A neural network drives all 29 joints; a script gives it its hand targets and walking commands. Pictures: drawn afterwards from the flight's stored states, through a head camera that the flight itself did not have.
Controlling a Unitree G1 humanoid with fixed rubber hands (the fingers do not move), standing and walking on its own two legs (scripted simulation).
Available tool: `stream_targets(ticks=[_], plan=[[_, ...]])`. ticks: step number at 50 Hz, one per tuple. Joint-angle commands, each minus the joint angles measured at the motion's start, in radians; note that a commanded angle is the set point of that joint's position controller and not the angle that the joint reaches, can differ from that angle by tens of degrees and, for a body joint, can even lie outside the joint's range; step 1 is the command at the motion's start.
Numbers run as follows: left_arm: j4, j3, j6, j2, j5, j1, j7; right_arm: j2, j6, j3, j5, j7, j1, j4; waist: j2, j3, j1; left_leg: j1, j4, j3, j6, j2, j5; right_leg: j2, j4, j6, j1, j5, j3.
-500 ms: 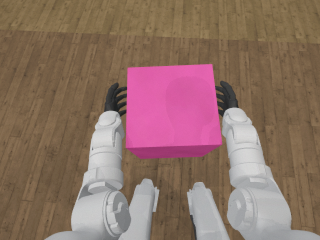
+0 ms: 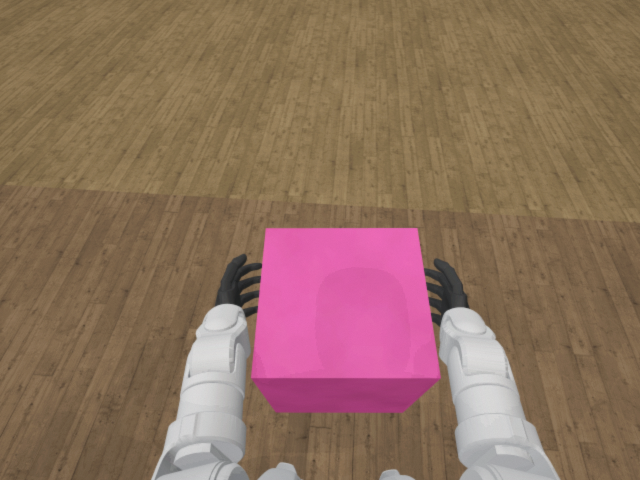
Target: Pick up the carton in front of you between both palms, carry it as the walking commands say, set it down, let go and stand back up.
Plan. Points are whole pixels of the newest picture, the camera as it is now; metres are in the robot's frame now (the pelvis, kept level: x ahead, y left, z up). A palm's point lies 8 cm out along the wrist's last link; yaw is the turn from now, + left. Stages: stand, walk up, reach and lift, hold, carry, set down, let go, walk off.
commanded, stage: reach and lift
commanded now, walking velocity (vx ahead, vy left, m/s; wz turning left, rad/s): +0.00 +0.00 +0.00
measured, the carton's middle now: (340, 328) +0.34 +0.00 -0.09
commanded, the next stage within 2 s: hold in 1.22 s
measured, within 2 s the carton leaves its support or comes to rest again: neither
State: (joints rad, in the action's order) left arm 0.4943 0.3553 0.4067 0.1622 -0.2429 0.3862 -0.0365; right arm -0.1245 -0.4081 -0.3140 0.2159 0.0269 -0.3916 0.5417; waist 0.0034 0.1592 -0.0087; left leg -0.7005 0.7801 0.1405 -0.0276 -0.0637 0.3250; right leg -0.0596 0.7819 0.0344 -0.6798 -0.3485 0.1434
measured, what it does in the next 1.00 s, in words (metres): stands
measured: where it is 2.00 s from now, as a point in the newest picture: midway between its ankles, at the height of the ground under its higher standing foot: outside the picture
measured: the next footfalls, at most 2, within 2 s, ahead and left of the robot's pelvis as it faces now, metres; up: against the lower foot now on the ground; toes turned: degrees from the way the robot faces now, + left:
none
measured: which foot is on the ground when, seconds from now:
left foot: down 0.00-1.00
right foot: down 0.00-1.00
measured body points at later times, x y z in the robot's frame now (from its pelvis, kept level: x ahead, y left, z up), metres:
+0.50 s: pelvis +0.00 +0.00 +0.03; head -0.03 +0.00 +0.48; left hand +0.31 +0.15 +0.05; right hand +0.31 -0.16 +0.05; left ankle +0.03 +0.13 -0.70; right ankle +0.02 -0.14 -0.70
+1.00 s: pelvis +0.02 +0.00 +0.04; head -0.01 +0.00 +0.49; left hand +0.32 +0.15 +0.06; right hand +0.32 -0.15 +0.06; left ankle +0.03 +0.13 -0.70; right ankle +0.02 -0.14 -0.70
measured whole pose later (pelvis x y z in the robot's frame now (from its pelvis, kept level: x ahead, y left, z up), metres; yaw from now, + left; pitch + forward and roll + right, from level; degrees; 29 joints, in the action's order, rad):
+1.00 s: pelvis +0.02 +0.00 +0.04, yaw +0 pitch -4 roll +0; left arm 0.30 0.24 0.67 0.15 -0.28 0.26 0.00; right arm -0.15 -0.68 -0.21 0.28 0.01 -0.25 0.31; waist 0.01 0.02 0.00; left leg -0.11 0.37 0.15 -0.02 -0.03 0.20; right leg -0.03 0.36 0.02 -0.08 -0.21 0.14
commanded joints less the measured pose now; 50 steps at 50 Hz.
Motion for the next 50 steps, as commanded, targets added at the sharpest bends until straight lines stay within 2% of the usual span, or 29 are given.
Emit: stream_targets(ticks=[1, 5, 8, 15, 19, 24, 33, 41, 50], plan=[[0.022, -0.644, 0.064, 1.02, 0.178, 0.377, 0.252, -0.99, -0.03, 0.601, -0.174, -0.256, -0.451, -0.072, -0.008, 0.339, 0.008, 0.476, -0.234, -0.054, 0.0, -0.043, -0.38, -0.056, -0.237, -0.021, 0.37, 0.348, -0.071], [-0.04, -0.678, 0.113, 1.008, 0.193, 0.317, 0.253, -0.979, -0.082, 0.63, -0.189, -0.257, -0.395, -0.132, -0.008, 0.264, 0.012, 0.56, -0.311, -0.052, -0.003, -0.039, -0.411, -0.049, -0.32, -0.019, 0.466, 0.376, -0.069], [-0.062, -0.673, 0.15, 1.004, 0.192, 0.277, 0.258, -0.966, -0.123, 0.638, -0.191, -0.263, -0.368, -0.16, -0.019, 0.192, 0.01, 0.588, -0.354, -0.058, -0.006, -0.036, -0.377, -0.044, -0.368, -0.017, 0.503, 0.341, -0.074], [-0.014, -0.58, 0.192, 0.972, 0.15, 0.342, 0.284, -0.942, -0.173, 0.548, -0.148, -0.282, -0.426, -0.134, -0.009, -0.006, 0.008, 0.563, -0.41, -0.074, 0.009, -0.027, -0.139, -0.038, -0.422, -0.027, 0.463, 0.126, -0.093], [-0.034, -0.595, 0.179, 1.006, 0.169, 0.455, 0.303, -0.991, -0.164, 0.558, -0.156, -0.297, -0.525, -0.143, 0.003, 0.036, 0.007, 0.57, -0.395, -0.078, 0.018, -0.026, -0.079, -0.037, -0.407, -0.033, 0.46, 0.07, -0.095], [-0.056, -0.621, 0.184, 1.009, 0.182, 0.499, 0.313, -1.015, -0.168, 0.582, -0.17, -0.295, -0.547, -0.156, 0.0, 0.132, 0.006, 0.602, -0.384, -0.082, 0.014, -0.034, -0.132, -0.035, -0.403, -0.029, 0.51, 0.127, -0.087], [-0.054, -0.589, 0.207, 0.946, 0.159, 0.401, 0.309, -0.991, -0.198, 0.576, -0.16, -0.276, -0.464, -0.163, 0.012, 0.094, 0.001, 0.621, -0.411, -0.093, 0.013, -0.047, -0.218, -0.033, -0.436, -0.008, 0.572, 0.241, -0.083], [-0.166, -0.639, 0.226, 0.944, 0.195, 0.341, 0.3, -0.986, -0.222, 0.615, -0.182, -0.264, -0.376, -0.26, 0.014, 0.125, 0.009, 0.679, -0.422, -0.078, 0.007, -0.05, -0.369, -0.038, -0.445, -0.002, 0.636, 0.412, -0.076], [-0.219, -0.67, 0.25, 0.946, 0.21, 0.277, 0.285, -0.949, -0.239, 0.622, -0.192, -0.27, -0.32, -0.311, -0.023, 0.105, 0.015, 0.714, -0.444, -0.064, -0.006, -0.042, -0.433, -0.051, -0.458, -0.013, 0.65, 0.413, -0.079]])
